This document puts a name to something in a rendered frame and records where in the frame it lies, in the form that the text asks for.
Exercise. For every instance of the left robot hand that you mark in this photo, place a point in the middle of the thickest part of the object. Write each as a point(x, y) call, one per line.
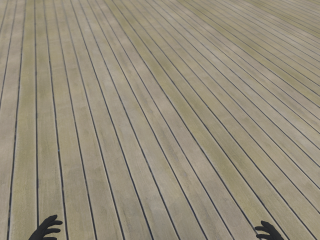
point(42, 230)

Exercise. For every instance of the right robot hand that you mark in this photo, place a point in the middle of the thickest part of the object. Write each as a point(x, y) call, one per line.
point(268, 228)

